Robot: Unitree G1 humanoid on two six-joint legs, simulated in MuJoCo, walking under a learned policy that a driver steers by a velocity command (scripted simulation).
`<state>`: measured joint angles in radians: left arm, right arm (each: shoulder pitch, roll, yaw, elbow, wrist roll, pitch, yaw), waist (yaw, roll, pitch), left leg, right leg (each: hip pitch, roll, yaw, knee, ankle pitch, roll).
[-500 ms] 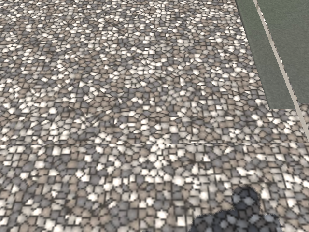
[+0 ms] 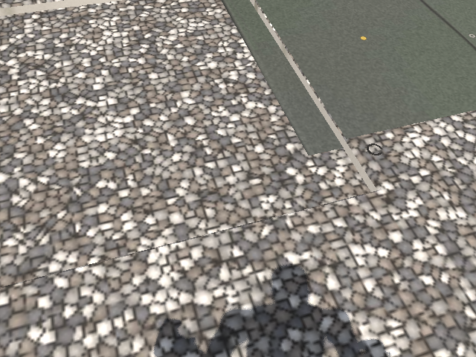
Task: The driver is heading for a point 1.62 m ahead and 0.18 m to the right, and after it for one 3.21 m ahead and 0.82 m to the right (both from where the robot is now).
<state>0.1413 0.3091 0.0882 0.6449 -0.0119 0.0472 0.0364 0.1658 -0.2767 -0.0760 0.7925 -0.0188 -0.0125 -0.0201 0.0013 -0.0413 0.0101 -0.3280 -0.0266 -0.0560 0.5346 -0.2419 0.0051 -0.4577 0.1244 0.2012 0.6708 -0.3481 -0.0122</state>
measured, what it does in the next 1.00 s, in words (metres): steps on the spot: right foot, then left foot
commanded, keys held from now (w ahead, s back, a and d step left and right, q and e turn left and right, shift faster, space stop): e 0.24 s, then no key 0.48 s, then w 0.28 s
